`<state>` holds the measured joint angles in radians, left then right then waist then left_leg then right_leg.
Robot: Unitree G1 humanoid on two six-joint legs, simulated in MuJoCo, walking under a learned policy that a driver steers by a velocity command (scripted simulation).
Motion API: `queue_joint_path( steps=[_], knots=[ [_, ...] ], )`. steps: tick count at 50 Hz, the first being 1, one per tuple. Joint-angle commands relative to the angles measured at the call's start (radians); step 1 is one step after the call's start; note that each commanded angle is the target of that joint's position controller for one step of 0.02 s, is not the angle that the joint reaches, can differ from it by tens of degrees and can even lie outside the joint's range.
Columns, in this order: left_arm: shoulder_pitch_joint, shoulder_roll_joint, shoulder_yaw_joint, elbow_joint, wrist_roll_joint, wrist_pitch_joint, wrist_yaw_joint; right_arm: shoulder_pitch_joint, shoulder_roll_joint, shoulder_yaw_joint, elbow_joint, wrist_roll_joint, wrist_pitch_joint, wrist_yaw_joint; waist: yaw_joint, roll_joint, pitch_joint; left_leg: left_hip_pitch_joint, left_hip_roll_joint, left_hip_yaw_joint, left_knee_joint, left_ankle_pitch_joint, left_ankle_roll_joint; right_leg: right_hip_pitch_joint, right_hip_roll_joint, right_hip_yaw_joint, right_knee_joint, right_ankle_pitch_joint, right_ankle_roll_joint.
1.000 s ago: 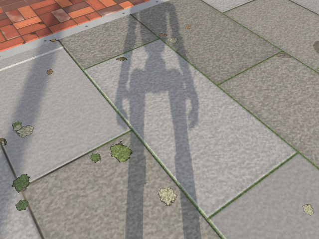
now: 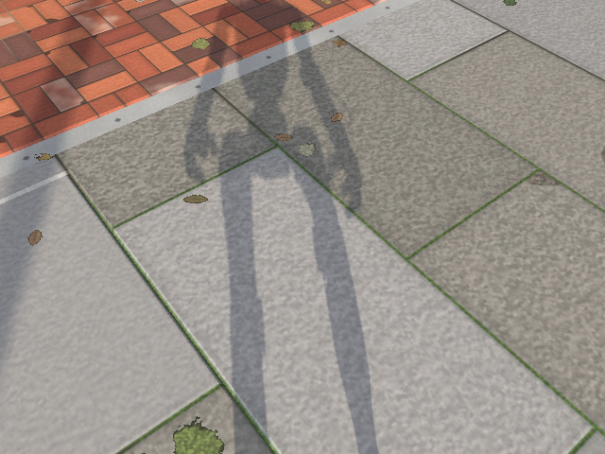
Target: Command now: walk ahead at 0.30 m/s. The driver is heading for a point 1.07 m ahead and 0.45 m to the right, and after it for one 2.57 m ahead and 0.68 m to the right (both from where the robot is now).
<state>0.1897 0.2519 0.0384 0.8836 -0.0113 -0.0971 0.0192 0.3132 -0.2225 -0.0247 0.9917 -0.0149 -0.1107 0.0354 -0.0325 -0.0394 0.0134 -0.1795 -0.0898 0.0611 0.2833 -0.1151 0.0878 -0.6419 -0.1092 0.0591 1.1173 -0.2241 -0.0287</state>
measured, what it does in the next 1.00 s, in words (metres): walks ahead, turning right: right foot, then left foot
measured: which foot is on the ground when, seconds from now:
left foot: down 0.00-0.24, up 0.26-0.52, down 0.54-0.92, up 0.94-1.00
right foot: up 0.00-0.20, down 0.22-0.58, up 0.60-0.90, down 0.92-1.00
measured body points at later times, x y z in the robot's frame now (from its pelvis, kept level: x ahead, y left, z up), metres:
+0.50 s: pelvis +0.12 -0.04 -0.01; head +0.15 -0.04 +0.44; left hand +0.23 +0.21 -0.14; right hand +0.19 -0.30 -0.16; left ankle +0.12 +0.09 -0.74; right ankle +0.21 -0.14 -0.75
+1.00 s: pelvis +0.14 -0.08 -0.01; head +0.16 -0.10 +0.43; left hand +0.35 +0.15 -0.12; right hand +0.16 -0.38 -0.15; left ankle +0.13 +0.08 -0.69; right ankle +0.13 -0.17 -0.74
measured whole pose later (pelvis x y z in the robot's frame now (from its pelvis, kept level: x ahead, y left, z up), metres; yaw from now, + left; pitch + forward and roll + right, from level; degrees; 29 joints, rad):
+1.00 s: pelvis +0.14 -0.08 -0.01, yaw -16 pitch +2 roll +0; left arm 0.17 0.26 0.08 0.76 -0.01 0.00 -0.01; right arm 0.15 -0.30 -0.09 0.91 0.01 -0.02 -0.03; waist -0.02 0.04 0.03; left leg -0.44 0.08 0.02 1.03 -0.51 -0.03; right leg -0.34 0.05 -0.02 0.56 -0.26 -0.07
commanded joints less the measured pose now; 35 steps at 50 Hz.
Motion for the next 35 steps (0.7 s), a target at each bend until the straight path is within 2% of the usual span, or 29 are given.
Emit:
queue_joint_path(
  steps=[1, 3, 6, 8, 10, 11, 12, 13, 14, 15, 16, 17, 18, 20, 23, 25, 26, 27, 28, 29, 30, 31, 32, 33, 34, 35],
  knots=[
    [0.092, 0.019, 0.005, -0.022, 0.016, 0.009, 0.008, -0.070, -0.123, -0.014, -0.059, -0.004, -0.012, -0.020, 0.072, 0.086, -0.001, -0.133, 0.243, -0.096, -0.108, 0.563, 0.154, 0.108, -0.005, -0.031, -0.189, 0.142, 0.033],
    [0.010, 0.003, -0.004, -0.037, 0.014, 0.012, 0.004, -0.033, -0.143, -0.016, -0.048, 0.004, -0.001, -0.030, 0.036, 0.092, -0.023, -0.105, 0.225, -0.067, -0.084, 0.549, 0.128, 0.159, 0.024, -0.053, -0.349, 0.239, 0.035],
    [-0.061, 0.027, -0.002, -0.052, 0.008, 0.021, -0.001, 0.009, -0.159, -0.018, -0.022, 0.014, 0.017, -0.036, 0.006, 0.107, -0.040, -0.023, 0.258, -0.098, -0.045, 0.463, 0.121, 0.193, 0.048, -0.040, -0.471, 0.271, 0.037],
    [-0.084, 0.050, 0.004, -0.063, 0.012, 0.020, -0.006, 0.001, -0.151, -0.017, -0.012, 0.020, 0.027, -0.039, 0.008, 0.118, -0.042, 0.028, 0.280, -0.130, 0.013, 0.437, 0.108, 0.206, 0.058, -0.029, -0.536, 0.223, 0.017],
    [-0.024, 0.073, 0.017, -0.040, 0.024, 0.012, -0.008, -0.024, -0.137, -0.014, -0.010, 0.033, 0.035, -0.044, 0.048, 0.097, -0.070, 0.055, 0.253, -0.143, 0.117, 0.355, 0.068, 0.313, 0.080, -0.043, -0.675, 0.274, -0.014],
    [0.027, 0.121, 0.032, -0.021, 0.032, 0.008, -0.002, 0.016, -0.122, -0.010, -0.005, 0.025, 0.033, -0.046, 0.047, 0.049, -0.103, 0.036, 0.195, -0.125, 0.201, 0.291, 0.029, 0.428, 0.042, -0.010, -0.717, 0.526, -0.037],
    [0.075, 0.182, 0.043, -0.015, 0.038, 0.011, 0.003, 0.105, -0.081, 0.003, 0.003, -0.001, 0.022, -0.045, 0.008, -0.055, -0.191, -0.092, 0.119, -0.088, 0.338, 0.029, -0.012, 0.644, -0.087, 0.098, -0.630, 0.874, -0.103],
    [0.105, 0.128, 0.030, 0.002, 0.036, 0.024, 0.002, 0.202, 0.008, 0.029, 0.040, 0.002, 0.024, -0.044, 0.002, -0.203, -0.271, -0.217, 0.069, -0.053, 0.490, -0.314, -0.064, 0.757, -0.220, 0.234, -0.635, 0.906, -0.244],
    [0.129, 0.049, 0.010, 0.005, 0.030, 0.029, -0.007, 0.148, -0.050, 0.019, 0.037, 0.014, 0.041, -0.048, 0.043, -0.179, -0.266, -0.251, 0.077, -0.084, 0.603, -0.527, -0.092, 0.707, -0.243, 0.316, -0.701, 0.737, -0.278],
    [0.094, 0.052, 0.006, 0.002, 0.027, 0.029, -0.013, 0.081, -0.095, 0.006, 0.016, 0.026, 0.061, -0.052, 0.042, -0.132, -0.218, -0.292, 0.098, -0.108, 0.677, -0.552, -0.100, 0.638, -0.225, 0.323, -0.744, 0.527, -0.259],
    [0.039, 0.070, 0.007, -0.011, 0.028, 0.030, -0.014, 0.039, -0.106, -0.002, 0.012, 0.025, 0.082, -0.060, 0.031, -0.072, -0.184, -0.298, 0.122, -0.121, 0.707, -0.514, -0.110, 0.563, -0.205, 0.308, -0.776, 0.372, -0.232],
    [-0.026, 0.085, 0.009, -0.025, 0.028, 0.031, -0.011, 0.017, -0.102, -0.006, 0.011, 0.020, 0.099, -0.067, 0.013, -0.044, -0.142, -0.276, 0.142, -0.126, 0.681, -0.465, -0.120, 0.469, -0.185, 0.275, -0.814, 0.261, -0.209],
    [-0.079, 0.090, 0.010, -0.035, 0.031, 0.035, -0.007, 0.013, -0.088, -0.007, 0.013, 0.018, 0.112, -0.073, -0.009, -0.056, -0.119, -0.225, 0.155, -0.124, 0.622, -0.418, -0.127, 0.389, -0.154, 0.235, -0.843, 0.178, -0.182],
    [-0.106, 0.100, 0.016, -0.038, 0.036, 0.048, -0.001, 0.008, -0.061, -0.003, 0.022, 0.016, 0.118, -0.084, -0.011, -0.088, -0.088, -0.134, 0.125, -0.078, 0.506, -0.347, -0.132, 0.289, -0.088, 0.162, -0.862, 0.109, -0.163],
    [-0.085, 0.132, 0.033, -0.044, 0.013, 0.067, 0.011, -0.006, -0.079, -0.013, 0.022, 0.018, 0.119, -0.096, 0.000, -0.098, -0.089, -0.100, 0.084, -0.049, 0.381, -0.232, -0.119, 0.297, -0.070, 0.185, -0.862, -0.005, -0.171],
    [-0.082, 0.138, 0.041, -0.051, -0.005, 0.081, 0.021, -0.005, -0.083, -0.019, 0.021, 0.015, 0.119, -0.098, -0.005, -0.099, -0.074, -0.062, 0.068, -0.033, 0.278, -0.159, -0.094, 0.280, -0.060, 0.209, -0.861, -0.070, -0.157],
    [-0.073, 0.132, 0.044, -0.051, -0.011, 0.086, 0.025, -0.001, -0.092, -0.024, 0.018, 0.010, 0.119, -0.099, -0.010, -0.090, -0.068, -0.038, 0.074, -0.033, 0.233, -0.139, -0.074, 0.261, -0.047, 0.213, -0.852, -0.102, -0.138],
    [-0.070, 0.121, 0.045, -0.057, -0.012, 0.089, 0.028, 0.019, -0.114, -0.031, 0.015, 0.002, 0.118, -0.099, -0.015, -0.063, -0.063, 0.003, 0.115, -0.061, 0.194, -0.129, -0.045, 0.216, -0.027, 0.203, -0.816, -0.116, -0.111],
    [-0.091, 0.089, 0.042, -0.079, -0.010, 0.090, 0.027, 0.033, -0.172, -0.048, 0.014, -0.003, 0.119, -0.102, -0.011, 0.045, -0.031, 0.003, 0.186, -0.129, 0.131, -0.206, 0.006, 0.136, 0.040, 0.121, -0.740, -0.137, -0.071],
    [-0.124, 0.064, 0.039, -0.107, -0.009, 0.088, 0.027, 0.046, -0.209, -0.064, 0.016, 0.000, 0.117, -0.105, -0.018, 0.195, -0.004, -0.013, 0.283, -0.244, 0.025, -0.262, 0.070, 0.068, 0.144, -0.009, -0.589, -0.168, -0.025],
    [-0.123, 0.063, 0.041, -0.114, -0.002, 0.085, 0.023, -0.009, -0.217, -0.068, -0.015, -0.012, 0.108, -0.111, -0.022, 0.309, -0.003, -0.015, 0.434, -0.391, -0.056, -0.115, 0.145, 0.023, 0.191, -0.066, -0.356, -0.236, 0.004],
    [-0.104, 0.094, 0.058, -0.106, 0.002, 0.085, 0.021, -0.057, -0.190, -0.061, -0.047, -0.031, 0.093, -0.120, -0.011, 0.267, -0.021, 0.005, 0.491, -0.405, -0.039, 0.114, 0.186, -0.011, 0.172, -0.012, -0.150, -0.315, 0.018],
    [-0.047, 0.108, 0.070, -0.082, -0.001, 0.090, 0.019, -0.112, -0.178, -0.059, -0.075, -0.022, 0.080, -0.125, 0.028, 0.187, -0.051, 0.035, 0.476, -0.345, 0.005, 0.258, 0.173, -0.019, 0.159, 0.031, -0.038, -0.300, 0.026],
    [-0.005, 0.104, 0.074, -0.065, 0.000, 0.099, 0.019, -0.151, -0.171, -0.059, -0.094, 0.002, 0.071, -0.125, 0.049, 0.140, -0.060, 0.074, 0.450, -0.280, 0.038, 0.323, 0.142, -0.039, 0.138, 0.043, 0.003, -0.261, 0.039],
    [-0.001, 0.081, 0.069, -0.064, 0.001, 0.106, 0.019, -0.160, -0.166, -0.059, -0.100, 0.018, 0.069, -0.124, 0.048, 0.122, -0.058, 0.103, 0.425, -0.224, 0.048, 0.341, 0.115, -0.059, 0.123, 0.028, -0.011, -0.219, 0.053],
    [-0.022, 0.059, 0.063, -0.075, 0.000, 0.111, 0.018, -0.152, -0.166, -0.061, -0.096, 0.022, 0.074, -0.123, 0.036, 0.129, -0.049, 0.111, 0.402, -0.174, 0.048, 0.339, 0.101, -0.055, 0.115, -0.004, -0.047, -0.186, 0.070]
  ],
)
